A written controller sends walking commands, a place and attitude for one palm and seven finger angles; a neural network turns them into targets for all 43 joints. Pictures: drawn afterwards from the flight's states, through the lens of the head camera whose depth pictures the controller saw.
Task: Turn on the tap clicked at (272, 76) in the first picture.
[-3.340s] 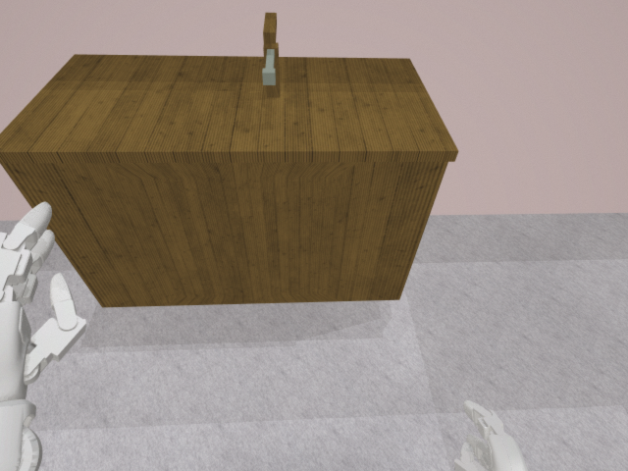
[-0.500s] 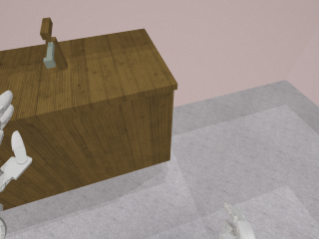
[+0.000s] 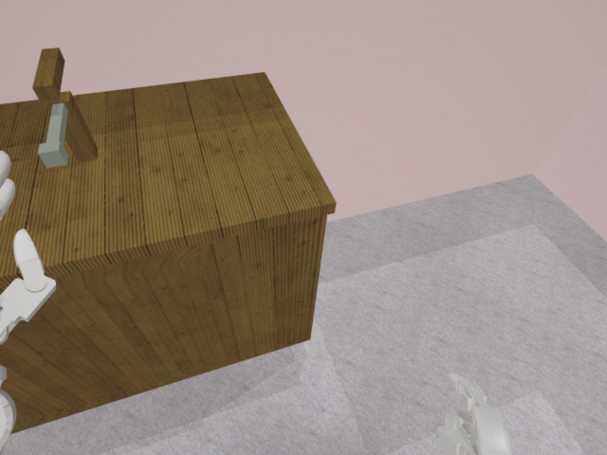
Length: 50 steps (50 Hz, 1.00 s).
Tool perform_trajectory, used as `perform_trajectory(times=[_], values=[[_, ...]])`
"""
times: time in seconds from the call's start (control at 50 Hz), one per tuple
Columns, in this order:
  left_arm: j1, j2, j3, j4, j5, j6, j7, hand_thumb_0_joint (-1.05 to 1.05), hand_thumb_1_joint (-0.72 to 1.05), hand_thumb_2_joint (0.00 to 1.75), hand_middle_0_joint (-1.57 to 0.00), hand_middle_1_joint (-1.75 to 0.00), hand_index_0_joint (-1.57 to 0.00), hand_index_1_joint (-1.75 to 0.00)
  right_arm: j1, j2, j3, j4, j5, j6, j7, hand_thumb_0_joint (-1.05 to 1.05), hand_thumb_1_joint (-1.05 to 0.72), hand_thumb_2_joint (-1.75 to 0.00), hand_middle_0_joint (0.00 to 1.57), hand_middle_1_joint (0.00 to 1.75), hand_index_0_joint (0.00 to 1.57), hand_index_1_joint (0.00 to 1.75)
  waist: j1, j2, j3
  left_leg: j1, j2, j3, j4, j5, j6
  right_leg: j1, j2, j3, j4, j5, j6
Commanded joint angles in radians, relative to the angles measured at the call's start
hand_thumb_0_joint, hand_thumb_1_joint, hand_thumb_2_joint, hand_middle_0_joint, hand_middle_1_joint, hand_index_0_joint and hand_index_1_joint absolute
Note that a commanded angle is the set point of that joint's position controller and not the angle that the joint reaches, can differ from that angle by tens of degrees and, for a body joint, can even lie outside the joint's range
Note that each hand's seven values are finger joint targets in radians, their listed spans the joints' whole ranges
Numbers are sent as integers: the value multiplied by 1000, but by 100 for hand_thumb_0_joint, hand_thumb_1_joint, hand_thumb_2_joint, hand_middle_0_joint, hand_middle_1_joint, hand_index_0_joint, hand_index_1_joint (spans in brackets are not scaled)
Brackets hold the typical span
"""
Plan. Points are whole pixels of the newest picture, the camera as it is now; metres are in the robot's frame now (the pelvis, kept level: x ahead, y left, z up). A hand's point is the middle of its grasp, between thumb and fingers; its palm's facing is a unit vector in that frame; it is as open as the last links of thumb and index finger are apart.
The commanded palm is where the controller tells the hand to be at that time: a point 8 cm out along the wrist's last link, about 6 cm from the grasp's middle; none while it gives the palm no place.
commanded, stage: take the last steps up to it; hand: left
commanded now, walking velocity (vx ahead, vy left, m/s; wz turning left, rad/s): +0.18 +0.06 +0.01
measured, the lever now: (53, 154) +0.50 +0.41 +0.10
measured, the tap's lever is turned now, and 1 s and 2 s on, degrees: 0 0 0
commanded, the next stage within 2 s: come to a stop and stand still in 0.16 s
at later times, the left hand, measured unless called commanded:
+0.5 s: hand (108, 232) +0.30 +0.22 +0.18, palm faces +0.38 -0.82 -0.43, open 7.4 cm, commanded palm +0.24 +0.27 +0.19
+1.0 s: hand (114, 258) +0.27 +0.21 +0.17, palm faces +0.40 -0.84 -0.36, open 7.4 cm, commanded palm +0.22 +0.25 +0.19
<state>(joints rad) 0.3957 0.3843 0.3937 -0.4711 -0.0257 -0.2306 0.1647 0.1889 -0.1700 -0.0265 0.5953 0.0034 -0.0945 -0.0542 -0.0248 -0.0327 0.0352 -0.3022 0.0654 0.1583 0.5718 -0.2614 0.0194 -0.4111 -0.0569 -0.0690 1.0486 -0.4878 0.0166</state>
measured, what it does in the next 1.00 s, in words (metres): steps on the spot: right foot, then left foot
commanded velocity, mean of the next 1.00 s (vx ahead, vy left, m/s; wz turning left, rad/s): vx -0.02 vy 0.01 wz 0.01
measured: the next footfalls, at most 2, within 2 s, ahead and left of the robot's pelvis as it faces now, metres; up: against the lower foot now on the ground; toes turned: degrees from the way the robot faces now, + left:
right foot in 0.16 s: +0.10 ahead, -0.12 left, +0.00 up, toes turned -3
left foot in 0.48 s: +0.12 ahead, +0.09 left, +0.00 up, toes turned -1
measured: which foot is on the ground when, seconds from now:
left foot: down 0.00-0.18, up 0.20-0.46, down 0.48-1.00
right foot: up 0.00-0.14, down 0.16-1.00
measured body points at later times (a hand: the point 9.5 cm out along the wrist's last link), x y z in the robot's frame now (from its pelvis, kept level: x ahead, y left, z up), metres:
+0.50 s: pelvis +0.08 -0.01 +0.00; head +0.11 -0.01 +0.45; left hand +0.27 +0.26 +0.20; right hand +0.25 -0.27 -0.08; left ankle +0.12 +0.11 -0.73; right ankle +0.07 -0.11 -0.73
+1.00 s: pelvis +0.06 -0.03 +0.01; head +0.05 -0.04 +0.46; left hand +0.25 +0.25 +0.19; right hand +0.20 -0.27 -0.09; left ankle +0.08 +0.09 -0.73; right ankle +0.06 -0.12 -0.73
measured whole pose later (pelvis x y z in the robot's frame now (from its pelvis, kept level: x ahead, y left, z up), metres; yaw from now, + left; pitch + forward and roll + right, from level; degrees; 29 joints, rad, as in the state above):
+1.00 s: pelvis +0.06 -0.03 +0.01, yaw -1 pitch -2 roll +0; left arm 0.45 0.34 0.31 -0.43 -0.05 -0.14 0.15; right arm 0.24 -0.21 0.02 0.65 -0.01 -0.04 -0.07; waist 0.01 0.02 0.00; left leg -0.25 0.03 0.02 0.51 -0.24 -0.01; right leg -0.21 0.04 -0.07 0.48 -0.25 -0.05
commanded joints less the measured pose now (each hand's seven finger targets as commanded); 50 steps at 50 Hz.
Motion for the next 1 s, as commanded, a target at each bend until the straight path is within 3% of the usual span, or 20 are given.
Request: perform_trajectory(times=[0.0, 0.08, 0.12, 0.16, 0.18, 0.2, 0.26, 0.3, 0.38, 0.42, 0.46, 0.5, 0.54, 0.68, 0.72, 0.76, 0.82, 0.92, 0.94, 0.98], values=[[59, 119, 67, -281, -6, -61, 6, 0, 90, 90, -20, -30, -20, -30, -26, -145, -32, -120, 4, -69, -2, 0, -90, -90, 20, 30, 20, 30, 21, 264, -133, 118, 207, -199, -239, 293, 150, -21, -9, -41, -183, 97, 7], [46, 134, 86, -217, -6, -43, 14, 0, 90, 90, -20, -30, -20, -30, -34, -140, -17, -115, 3, -66, -16, 0, -90, -90, 20, 30, 20, 30, 22, 232, -141, 85, 187, -137, -156, 193, 100, 146, 43, -111, -450, 159, 13], [-5, 143, 88, -170, 2, -36, 15, 0, 90, 90, -20, -30, -20, -30, -46, -133, -15, -110, 4, -55, -24, 0, -90, -90, 20, 30, 20, 30, 25, 115, -139, -18, 139, -97, -11, 36, 56, 289, 5, -47, -603, 243, -10], [-53, 189, 107, -142, 5, -26, 15, 0, 90, 90, -20, -30, -20, -30, -65, -104, -2, -125, -1, -48, -21, 0, -90, -90, 20, 30, 20, 30, 27, -278, -122, -299, -53, -31, 395, -305, -22, 363, -324, 505, -763, 310, -170], [-44, 172, 91, -112, -7, -28, 9, 0, 90, 90, -20, -30, -20, -30, -51, -138, -27, -108, -3, -48, -11, 0, -90, -90, 20, 30, 20, 30, 31, -295, -109, -323, -41, -135, 557, -271, -30, 337, -363, 576, -804, 300, -190], [-46, 167, 87, -118, -7, -36, 5, 0, 90, 90, -20, -30, -20, -30, -60, -125, -14, -99, -2, -46, -5, 0, -90, -90, 20, 30, 20, 30, 20, -221, -85, -360, -18, -175, 626, -208, -38, 347, -363, 516, -775, 378, -211], [-38, 165, 87, -161, 12, -70, 3, 0, 90, 90, -20, -30, -20, -30, -92, -109, 8, -88, -5, -23, -9, 0, -90, -90, 20, 30, 20, 30, 16, -69, -97, -261, 8, -145, 501, -142, -49, 315, -269, 187, -679, 796, -158], [12, 150, 82, -182, 9, -71, 12, 0, 90, 90, -20, -30, -20, -30, -83, -106, 6, -108, -12, -21, -12, 0, -90, -90, 20, 30, 20, 30, 20, -89, -140, -169, -12, -94, 317, -106, -50, 348, -241, 104, -644, 932, -138], [75, 157, 104, -259, 4, -60, 32, 0, 90, 90, -20, -30, -20, -30, -77, -105, -3, -156, -13, -20, -17, 0, -90, -90, 20, 30, 20, 30, 44, -94, -174, -68, -44, -51, 51, -20, -47, 396, -217, 89, -595, 955, -128], [78, 156, 104, -278, -2, -49, 37, 0, 90, 90, -20, -30, -20, -30, -52, -112, -10, -164, -12, -10, -23, 0, -90, -90, 20, 30, 20, 30, 28, -55, -193, 52, -49, -64, -99, 146, -48, 365, -172, 75, -548, 880, -86], [50, 164, 96, -305, -9, -47, 36, 0, 90, 90, -20, -30, -20, -30, -48, -142, -22, -175, -2, -8, -31, 0, -90, -90, 20, 30, 20, 30, 34, 89, -205, 201, 111, -191, -156, 598, 0, 240, -58, 37, -456, 569, -15], [69, 159, 97, -243, -13, -45, 22, 0, 90, 90, -20, -30, -20, -30, -43, -146, -23, -174, -9, -14, -23, 0, -90, -90, 20, 30, 20, 30, 37, 266, -177, 222, 251, -341, -198, 828, 84, 100, 34, 24, -354, 29, 1], [3, 153, 73, -274, -4, -54, 11, 0, 90, 90, -20, -30, -20, -30, -43, -140, -19, -159, -21, -28, -14, 0, -90, -90, 20, 30, 20, 30, 37, 303, -155, 204, 264, -336, -200, 804, 104, 93, 33, 47, -329, -8, -9], [42, 142, 57, -267, -9, -7, 7, 0, 90, 90, -20, -30, -20, -30, -50, -153, -5, -155, -10, -48, 1, 0, -90, -90, 20, 30, 20, 30, 28, 227, -164, 73, 180, -196, -160, 371, 35, 279, 40, 33, -618, 249, -3], [50, 135, 62, -205, -19, 10, 4, 0, 90, 90, -20, -30, -20, -30, -64, -135, 3, -161, -3, -41, -5, 0, -90, -90, 20, 30, 20, 30, 30, 62, -143, -9, 82, -129, -103, 102, -20, 280, -9, 132, -671, 382, -23], [34, 142, 49, -210, -32, 24, 5, 0, 90, 90, -20, -30, -20, -30, -50, -119, 2, -152, -2, -30, -8, 0, -90, -90, 20, 30, 20, 30, 15, -76, -131, 25, -14, -111, 48, -30, -47, 157, -145, 304, -771, 390, -93], [1, 147, 52, -175, -25, 29, 13, 0, 90, 90, -20, -30, -20, -30, -69, -106, 24, -129, -6, -22, -16, 0, -90, -90, 20, 30, 20, 30, 19, -99, -112, -22, -36, -170, 103, -69, -37, 179, -165, 267, -758, 424, -121], [-35, 147, 35, -182, -19, 16, 9, 0, 90, 90, -20, -30, -20, -30, -79, -148, 8, -132, -5, -19, -34, 0, -90, -90, 20, 30, 20, 30, 34, 38, -126, 120, 42, -218, -147, 236, -7, 197, -28, 160, -692, 321, -39], [-22, 150, 43, -189, -20, 12, 8, 0, 90, 90, -20, -30, -20, -30, -97, -145, 15, -134, -10, -18, -38, 0, -90, -90, 20, 30, 20, 30, 36, 147, -112, 96, 70, -255, -191, 250, 7, 200, 3, 129, -668, 330, -26], [-21, 135, 24, -200, -12, 3, 7, 0, 90, 90, -20, -30, -20, -30, -92, -143, 20, -137, -10, -20, -36, 0, -90, -90, 20, 30, 20, 30, 39, 180, -107, -9, 102, -288, -239, 199, 21, 289, 27, 98, -628, 315, -14]])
